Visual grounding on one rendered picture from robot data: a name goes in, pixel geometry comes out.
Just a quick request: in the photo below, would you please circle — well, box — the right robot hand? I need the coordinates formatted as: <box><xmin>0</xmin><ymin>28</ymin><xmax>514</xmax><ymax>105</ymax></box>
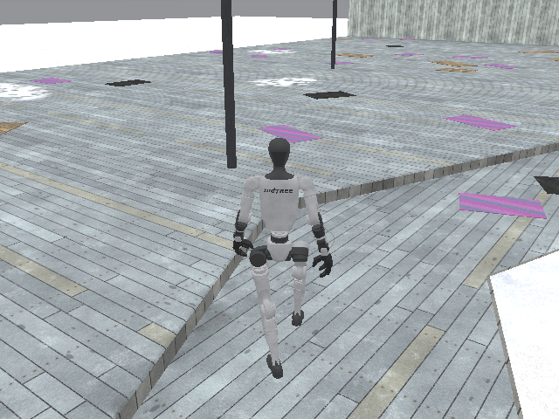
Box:
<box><xmin>312</xmin><ymin>253</ymin><xmax>333</xmax><ymax>278</ymax></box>

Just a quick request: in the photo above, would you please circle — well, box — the robot head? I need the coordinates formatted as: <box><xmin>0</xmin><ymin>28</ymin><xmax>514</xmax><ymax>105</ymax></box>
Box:
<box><xmin>265</xmin><ymin>138</ymin><xmax>294</xmax><ymax>180</ymax></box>

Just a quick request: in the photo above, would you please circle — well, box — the robot left forearm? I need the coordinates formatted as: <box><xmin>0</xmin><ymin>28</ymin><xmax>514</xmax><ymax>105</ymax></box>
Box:
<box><xmin>233</xmin><ymin>210</ymin><xmax>247</xmax><ymax>242</ymax></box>

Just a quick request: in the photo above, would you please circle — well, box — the robot left upper arm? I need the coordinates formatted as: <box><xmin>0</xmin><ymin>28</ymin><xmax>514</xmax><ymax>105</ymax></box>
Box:
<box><xmin>238</xmin><ymin>175</ymin><xmax>261</xmax><ymax>223</ymax></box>

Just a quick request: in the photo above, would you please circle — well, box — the robot right forearm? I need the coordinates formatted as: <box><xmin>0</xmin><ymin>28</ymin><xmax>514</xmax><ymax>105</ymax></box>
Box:
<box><xmin>312</xmin><ymin>212</ymin><xmax>330</xmax><ymax>256</ymax></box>

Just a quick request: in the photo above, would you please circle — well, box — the right robot thigh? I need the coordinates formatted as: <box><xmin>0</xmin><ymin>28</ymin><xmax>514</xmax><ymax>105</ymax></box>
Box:
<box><xmin>291</xmin><ymin>241</ymin><xmax>309</xmax><ymax>280</ymax></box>

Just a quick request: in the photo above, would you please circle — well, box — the robot right upper arm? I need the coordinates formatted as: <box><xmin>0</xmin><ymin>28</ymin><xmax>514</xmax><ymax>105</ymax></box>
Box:
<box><xmin>297</xmin><ymin>175</ymin><xmax>320</xmax><ymax>226</ymax></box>

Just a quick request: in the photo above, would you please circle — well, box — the left robot hand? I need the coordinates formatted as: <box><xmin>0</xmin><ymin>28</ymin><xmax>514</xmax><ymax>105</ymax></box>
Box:
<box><xmin>232</xmin><ymin>239</ymin><xmax>253</xmax><ymax>257</ymax></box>

